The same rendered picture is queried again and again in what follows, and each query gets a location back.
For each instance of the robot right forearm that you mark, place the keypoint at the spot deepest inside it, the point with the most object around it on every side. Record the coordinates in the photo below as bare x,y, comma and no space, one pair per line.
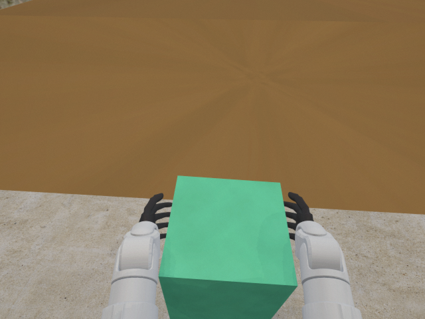
324,276

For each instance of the left robot hand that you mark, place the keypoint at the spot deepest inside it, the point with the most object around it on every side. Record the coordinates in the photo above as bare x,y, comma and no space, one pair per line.
150,210

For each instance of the robot left forearm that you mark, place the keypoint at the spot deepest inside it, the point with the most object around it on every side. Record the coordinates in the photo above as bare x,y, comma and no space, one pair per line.
135,275

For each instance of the right robot hand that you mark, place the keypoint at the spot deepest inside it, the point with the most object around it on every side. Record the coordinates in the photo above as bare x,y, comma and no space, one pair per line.
302,210

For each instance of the carton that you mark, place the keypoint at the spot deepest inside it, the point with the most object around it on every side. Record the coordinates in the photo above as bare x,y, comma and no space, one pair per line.
227,252

